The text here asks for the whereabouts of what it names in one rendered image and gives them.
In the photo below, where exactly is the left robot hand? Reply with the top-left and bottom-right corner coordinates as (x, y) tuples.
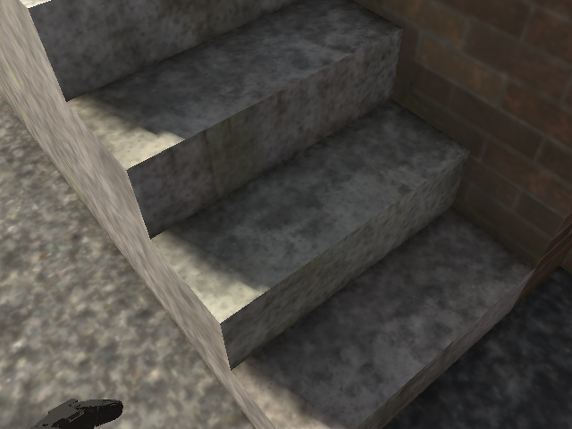
(28, 399), (123, 429)

